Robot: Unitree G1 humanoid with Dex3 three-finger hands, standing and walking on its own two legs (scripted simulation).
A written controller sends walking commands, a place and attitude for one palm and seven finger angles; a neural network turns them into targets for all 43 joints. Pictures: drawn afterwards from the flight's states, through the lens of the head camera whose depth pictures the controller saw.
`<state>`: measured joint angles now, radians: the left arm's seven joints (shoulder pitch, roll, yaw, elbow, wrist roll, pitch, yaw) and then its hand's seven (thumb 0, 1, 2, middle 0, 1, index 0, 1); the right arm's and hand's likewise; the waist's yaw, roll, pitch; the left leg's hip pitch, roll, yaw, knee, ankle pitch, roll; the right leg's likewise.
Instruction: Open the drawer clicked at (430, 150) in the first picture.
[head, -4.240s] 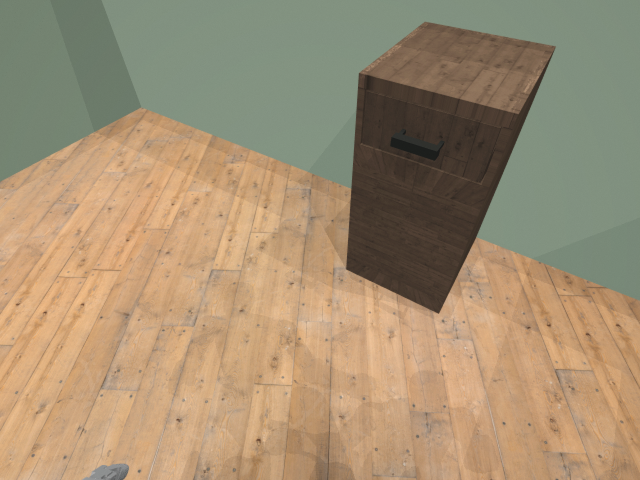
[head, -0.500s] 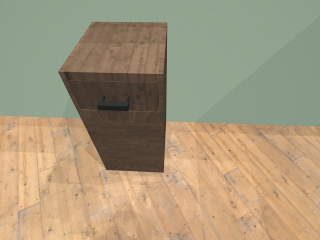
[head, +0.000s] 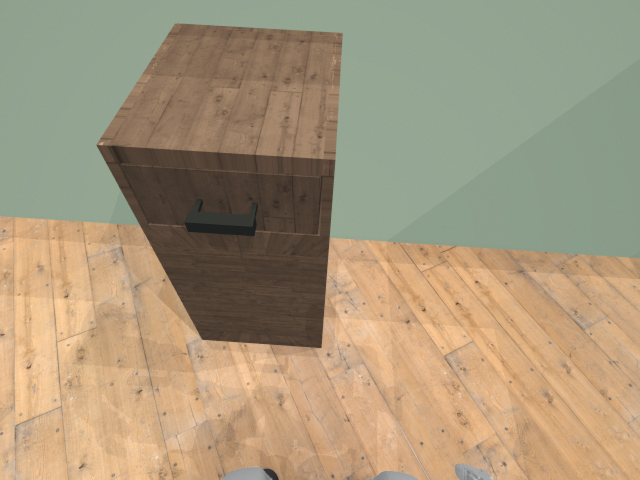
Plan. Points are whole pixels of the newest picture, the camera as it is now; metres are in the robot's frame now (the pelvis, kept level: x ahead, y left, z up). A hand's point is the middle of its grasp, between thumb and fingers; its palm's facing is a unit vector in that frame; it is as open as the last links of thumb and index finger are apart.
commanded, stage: come to a stop and stand still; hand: left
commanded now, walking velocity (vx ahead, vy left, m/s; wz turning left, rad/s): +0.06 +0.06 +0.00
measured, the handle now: (224, 214) +0.54 +0.23 -0.08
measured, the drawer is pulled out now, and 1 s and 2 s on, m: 0.00 0.00 0.00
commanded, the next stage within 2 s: look again from close up in 0.94 s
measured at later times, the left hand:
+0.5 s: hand out of the picture +0.00 +0.15 -0.15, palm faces +0.13 -0.96 -0.25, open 7.3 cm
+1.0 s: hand out of the picture +0.00 +0.16 -0.17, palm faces +0.07 -0.98 -0.17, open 7.4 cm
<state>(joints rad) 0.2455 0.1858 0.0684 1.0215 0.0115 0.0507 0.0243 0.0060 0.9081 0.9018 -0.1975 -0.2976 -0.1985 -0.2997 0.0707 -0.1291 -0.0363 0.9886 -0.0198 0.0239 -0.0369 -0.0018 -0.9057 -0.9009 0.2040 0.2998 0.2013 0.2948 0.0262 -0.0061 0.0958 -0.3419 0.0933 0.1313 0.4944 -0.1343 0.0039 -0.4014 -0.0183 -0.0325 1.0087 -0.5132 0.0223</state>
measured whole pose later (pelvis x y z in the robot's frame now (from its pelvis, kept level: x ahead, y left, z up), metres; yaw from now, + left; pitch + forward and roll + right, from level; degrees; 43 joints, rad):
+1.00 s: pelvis +0.01 +0.00 +0.01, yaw +1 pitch +0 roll +0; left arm 0.26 0.15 0.01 1.16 0.01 0.00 0.03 0.01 0.91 0.90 -0.20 -0.30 -0.20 -0.30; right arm 0.26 -0.15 0.00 1.13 -0.01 -0.01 -0.05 0.01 -0.93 -0.90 0.20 0.30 0.20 0.29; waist 0.02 -0.01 0.02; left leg -0.08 0.01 0.08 0.39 -0.30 0.01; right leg -0.16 -0.06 -0.05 0.42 -0.25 0.03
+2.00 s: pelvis -0.01 -0.01 +0.00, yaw +2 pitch -1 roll +1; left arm 0.41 0.12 0.04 1.10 0.03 -0.01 0.01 0.01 0.91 0.90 -0.20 -0.30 -0.20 -0.30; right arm 0.45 -0.13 0.00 1.09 -0.02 -0.02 -0.02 0.00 -0.91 -0.90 0.20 0.30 0.20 0.29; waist 0.01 -0.01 0.00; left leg -0.19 0.00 0.05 0.57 -0.37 0.02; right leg -0.27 -0.05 -0.04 0.62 -0.35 -0.05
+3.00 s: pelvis +0.00 -0.04 +0.01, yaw +3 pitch -2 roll +1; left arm 0.33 0.12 -0.01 1.11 0.01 -0.01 0.03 0.01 0.92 0.90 -0.20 -0.30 -0.20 -0.30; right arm 0.34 -0.12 0.01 1.15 -0.02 0.01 -0.02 0.00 -0.91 -0.90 0.20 0.30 0.20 0.29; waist 0.00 0.02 0.02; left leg -0.19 0.06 0.08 0.40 -0.19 -0.03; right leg -0.17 0.02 -0.09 0.43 -0.24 -0.06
